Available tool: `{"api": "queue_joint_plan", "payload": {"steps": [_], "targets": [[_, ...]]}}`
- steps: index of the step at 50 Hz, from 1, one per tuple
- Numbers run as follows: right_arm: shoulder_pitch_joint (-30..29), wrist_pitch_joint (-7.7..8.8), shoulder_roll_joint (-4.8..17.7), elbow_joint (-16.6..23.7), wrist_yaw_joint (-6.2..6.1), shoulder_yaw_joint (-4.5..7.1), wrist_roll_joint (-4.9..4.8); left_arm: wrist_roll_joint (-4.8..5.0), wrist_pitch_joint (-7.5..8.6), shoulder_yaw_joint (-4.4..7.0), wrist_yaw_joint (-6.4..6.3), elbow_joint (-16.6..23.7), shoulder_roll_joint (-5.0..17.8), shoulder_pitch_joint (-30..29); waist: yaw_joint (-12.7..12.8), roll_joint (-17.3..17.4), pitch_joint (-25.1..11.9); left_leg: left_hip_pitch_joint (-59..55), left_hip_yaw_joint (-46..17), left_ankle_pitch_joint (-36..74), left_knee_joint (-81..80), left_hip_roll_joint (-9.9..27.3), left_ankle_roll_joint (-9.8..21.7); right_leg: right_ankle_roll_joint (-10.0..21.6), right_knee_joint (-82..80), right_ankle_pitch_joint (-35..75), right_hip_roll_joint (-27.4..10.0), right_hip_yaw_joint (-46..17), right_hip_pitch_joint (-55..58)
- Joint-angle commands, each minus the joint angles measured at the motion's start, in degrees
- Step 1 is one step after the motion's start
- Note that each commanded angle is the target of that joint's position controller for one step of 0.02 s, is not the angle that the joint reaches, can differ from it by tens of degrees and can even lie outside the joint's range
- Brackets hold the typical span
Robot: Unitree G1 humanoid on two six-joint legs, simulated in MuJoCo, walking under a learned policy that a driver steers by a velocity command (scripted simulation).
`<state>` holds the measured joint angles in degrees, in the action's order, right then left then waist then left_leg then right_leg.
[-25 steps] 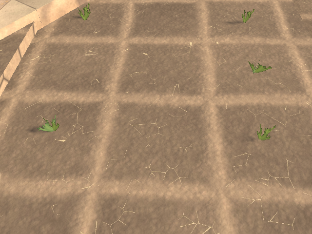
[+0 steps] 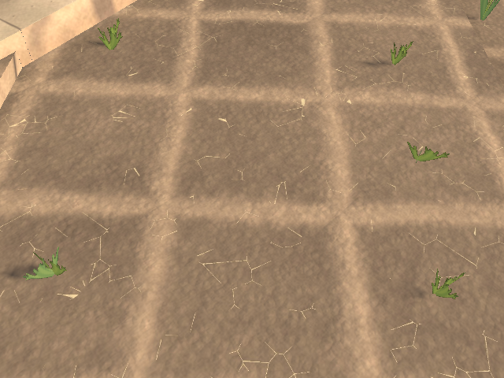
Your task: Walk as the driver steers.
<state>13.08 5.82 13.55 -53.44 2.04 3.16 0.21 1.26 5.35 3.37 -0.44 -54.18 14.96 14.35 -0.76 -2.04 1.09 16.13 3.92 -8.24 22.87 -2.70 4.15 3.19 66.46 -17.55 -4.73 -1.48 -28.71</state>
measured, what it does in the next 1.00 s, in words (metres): walks ahead: right foot, then left foot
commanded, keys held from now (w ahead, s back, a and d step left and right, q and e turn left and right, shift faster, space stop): w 1.00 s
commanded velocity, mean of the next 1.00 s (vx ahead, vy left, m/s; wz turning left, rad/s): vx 0.50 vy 0.00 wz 0.00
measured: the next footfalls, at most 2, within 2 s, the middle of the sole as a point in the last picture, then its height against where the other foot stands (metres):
right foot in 0.40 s outside the picture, level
left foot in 0.96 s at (220, 299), level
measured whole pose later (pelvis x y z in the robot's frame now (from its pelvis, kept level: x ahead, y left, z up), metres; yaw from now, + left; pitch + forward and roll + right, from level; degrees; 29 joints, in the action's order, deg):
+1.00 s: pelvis +0.56 -0.01 -0.02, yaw +0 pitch +2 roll -1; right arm 1.4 5.8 13.5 -49.6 1.9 3.6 -0.5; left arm 0.6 3.6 3.5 -0.5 -59.1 14.4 21.6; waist 2.7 -0.4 1.7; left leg 28.5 2.9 -6.4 32.6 0.9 3.1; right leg 0.5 41.1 -26.5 -1.0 0.6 -4.7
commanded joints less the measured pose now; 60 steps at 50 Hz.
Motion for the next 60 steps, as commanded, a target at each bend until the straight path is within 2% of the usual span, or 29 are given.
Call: {"api": "queue_joint_plan", "payload": {"steps": [1,4,8,14,17,18,19,20,21,22,23,24,25,26,28,31,37,42,45,47,48,49,50,51,52,53,55,57,60], "targets": [[0.45,1.11,6.2,1.82,-0.39,1.04,0.13,-0.31,-0.76,1.12,-0.47,2.19,2.63,3.37,2.09,6.0,-1.93,-5.2,-14.98,7.77,-14.97,15.32,9.55,-0.63,-2.94,5.16,-4.37,-2.14,-6.44],[3.66,0.74,7.7,0.57,-1.51,1.34,0.01,-1.0,-0.97,1.4,-0.56,4.45,2.96,-3.2,0.78,4.57,0.09,-7.53,-12.66,11.43,-16.14,15.31,9.43,-2.27,-11.57,13.02,-4.58,-1.82,-12.51],[6.78,0.15,7.94,-0.53,-2.25,1.15,-0.47,-0.8,-0.49,0.9,0.19,6.48,1.6,-10.6,-1.36,5.23,1.44,-9.23,-8.4,11.29,-16.63,13.25,7.31,-2.51,-24.76,23.08,-2.74,0.03,-11.51],[12.21,-1.07,8.7,-3.47,-2.55,1.54,-1.0,-0.05,0.25,0.06,2.02,9.89,1.5,-19.99,-4.15,5.31,4.39,-18.83,-8.09,11.45,-13.45,16.46,7.05,-1.39,-34.77,20.54,-0.56,1.33,-12.82],[11.05,-1.79,9.71,-3.76,-2.89,2.11,-1.22,0.08,0.82,0.47,2.86,10.32,3.18,-18.27,-1.77,6.68,2.89,-22.13,-8.2,20.4,-8.77,18.17,5.75,0.84,-37.29,14.56,1.05,2.22,-7.67],[9.67,-1.98,10.3,-3.44,-2.93,2.29,-1.26,-0.03,0.95,1.14,2.83,9.43,4.57,-14.53,0.55,7.6,0.42,-21.88,-7.42,29.71,-4.75,17.59,5.03,1.84,-37.77,13.27,2.92,3.75,-1.22],[8.26,-2.26,9.79,-3.1,-2.9,2.08,-1.26,-0.23,0.96,2.35,2.59,6.95,6.61,-6.55,4.74,7.25,-4.17,-19.87,-5.34,37.42,4.16,15.06,3.74,3.34,-38.86,14.13,4.93,5.32,9.85],[7.81,-2.26,8.12,-2.09,-2.85,1.31,-0.72,-0.7,0.92,3.72,2.1,4.0,10.1,4.46,8.84,4.75,-11.79,-10.31,-3.18,31.06,18.52,11.98,1.85,6.23,-36.73,15.83,0.25,0.12,27.46],[14.36,-1.2,1.65,-1.4,-2.21,-0.67,-0.3,-1.56,0.59,5.16,1.81,2.39,15.91,12.27,7.44,-8.6,-21.03,13.9,-0.88,5.1,42.42,2.37,-2.59,15.4,-39.36,8.23,-15.02,-25.57,51.34],[13.78,0.38,2.55,-2.27,-1.8,-0.67,-0.98,-1.12,0.44,3.73,1.91,2.2,11.95,12.43,7.59,-11.56,-24.79,22.32,-9.51,-23.84,51.92,-0.33,-2.25,17.16,-48.21,3.97,-18.57,-40.85,53.78],[8.38,1.32,7.71,-0.69,-1.54,0.74,-2.58,-0.67,0.54,2.65,1.86,2.92,8.74,7.32,6.98,-8.44,-16.11,27.5,-10.75,-21.51,55.61,3.52,-1.0,13.75,-49.0,2.06,-16.42,-32.98,46.77],[4.28,1.61,8.32,0.45,-1.74,0.84,-2.95,-0.72,0.52,1.95,1.78,4.32,6.7,1.91,5.38,-4.41,-10.12,27.13,-8.83,-16.03,53.66,6.81,-0.42,11.71,-50.3,5.16,-14.25,-24.66,37.43],[2.25,1.34,7.75,0.69,-2.17,1.14,-2.22,-1.15,0.59,1.36,2.05,4.74,4.94,-1.82,3.56,-1.01,-5.76,24.71,-7.77,-11.85,49.71,8.94,-0.54,10.64,-52.54,9.21,-11.92,-18.92,28.64],[3.03,0.51,7.0,0.43,-2.53,1.56,-1.62,-1.66,0.87,0.88,2.25,4.77,3.47,-3.61,1.41,-1.77,-3.98,20.84,-8.15,-9.11,46.23,10.75,-0.52,9.49,-54.48,11.48,-9.75,-14.75,23.0],[5.42,-1.03,4.21,-0.3,-2.72,1.39,-1.37,-1.72,1.14,0.85,2.42,3.83,3.41,-3.13,-0.3,-2.71,-3.0,16.91,-7.62,-6.92,42.99,11.46,-1.03,9.81,-57.45,13.4,-8.17,-10.93,17.94],[0.97,-1.76,4.54,1.38,-3.02,1.75,-0.82,-1.7,1.33,1.41,1.45,2.33,6.01,-0.14,-0.16,-1.35,-0.39,21.82,-7.27,-0.33,35.7,12.03,-2.6,10.67,-59.82,17.31,-8.07,-7.8,17.83],[-10.8,-1.16,3.11,4.72,-2.06,1.25,-0.78,-0.92,0.62,1.36,0.15,0.22,6.81,5.22,3.08,-1.35,1.91,22.76,-5.02,14.52,16.54,9.69,-3.55,8.19,-60.7,17.92,-6.06,-2.38,21.48],[-18.1,-0.61,3.26,7.51,-0.59,0.57,-1.39,-0.4,-0.43,1.78,-0.13,-2.46,7.43,9.72,5.16,-1.27,4.35,24.25,-4.53,11.48,8.97,8.24,-2.53,7.96,-57.61,18.48,-9.19,-2.27,29.94],[-16.63,-0.01,4.97,7.98,0.21,0.94,-1.56,-0.16,-1.2,2.36,-0.45,-2.89,8.45,8.86,3.05,-2.49,3.09,19.61,-3.69,5.32,6.53,6.79,-0.41,6.67,-53.22,26.06,-11.06,-2.62,33.47],[-5.62,0.2,8.18,4.82,0.0,2.73,-1.26,-0.09,-1.73,2.28,-0.48,-2.32,8.41,6.23,-3.11,-2.9,-3.52,3.08,-0.4,4.24,4.9,2.97,1.89,4.62,-40.69,43.17,-7.99,0.28,31.63],[5.22,0.19,11.69,1.8,-0.46,4.16,-0.83,-0.61,-1.81,1.48,-0.46,-1.46,6.61,6.05,-7.08,-0.29,-11.05,-13.87,-4.74,5.59,6.93,6.81,4.52,2.69,-26.53,38.44,-4.75,2.67,23.02],[13.08,-0.14,17.44,0.21,-0.78,5.57,-0.05,-1.14,-0.84,-0.35,0.11,-0.74,0.59,12.35,-5.81,12.53,-19.92,-37.38,-29.69,-1.87,4.52,21.76,13.33,-1.76,-2.94,15.05,4.45,5.21,-0.82],[13.5,-0.31,13.96,-0.02,-0.63,4.25,-0.65,-0.71,0.66,-0.5,0.46,-1.36,0.97,11.43,-6.02,16.49,-23.85,-40.17,-45.81,-7.22,-4.85,25.56,15.23,-1.76,7.03,-14.79,7.78,-2.88,-9.65],[8.86,-0.15,10.83,0.6,-0.65,3.15,-1.02,0.95,1.65,0.85,0.78,0.08,5.89,6.51,-5.52,13.25,-16.19,-33.9,-38.98,-10.39,-5.66,23.72,12.19,-0.44,11.38,-12.81,3.99,-5.05,-15.16],[3.63,-0.14,8.74,2.09,-0.73,2.46,-0.85,1.47,1.98,0.93,0.62,1.3,6.61,2.33,-4.1,9.39,-10.25,-25.12,-30.95,-8.05,-6.75,21.73,10.21,0.4,9.93,-7.63,0.68,-3.12,-15.41],[-0.42,-0.04,6.91,2.61,-0.49,1.85,-0.25,0.78,1.74,1.23,0.2,1.58,6.28,0.2,-2.3,5.8,-5.66,-16.04,-25.06,-4.17,-9.04,19.48,9.2,0.41,5.96,-2.98,-1.62,-2.08,-13.05],[-2.91,0.35,4.68,2.45,-0.19,1.14,0.44,0.02,0.06,1.6,-0.27,0.91,4.28,2.42,1.11,7.59,-3.34,-6.91,-18.61,-0.12,-12.61,16.26,7.99,0.33,0.52,1.56,-4.08,-2.52,-6.08],[-1.14,0.62,5.96,1.43,-0.51,1.4,0.2,-0.21,-0.97,1.53,-0.45,0.79,2.66,2.85,1.88,7.02,-2.0,-4.37,-15.24,3.46,-14.9,15.53,8.92,-0.49,-2.71,4.06,-4.44,-1.8,-5.74],[2.15,0.57,7.96,0.16,-1.64,1.76,0.12,-0.9,-1.2,1.87,-0.58,2.96,3.29,-3.24,0.93,5.08,0.15,-6.52,-12.72,8.52,-16.35,15.63,9.24,-2.22,-11.66,12.17,-4.64,-1.67,-11.59]]}}
Keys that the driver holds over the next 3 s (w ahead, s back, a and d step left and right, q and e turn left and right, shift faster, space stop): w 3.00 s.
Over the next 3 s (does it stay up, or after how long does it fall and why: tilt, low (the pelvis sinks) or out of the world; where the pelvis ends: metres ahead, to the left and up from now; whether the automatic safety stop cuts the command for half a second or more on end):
stays up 1.67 -0.06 0.01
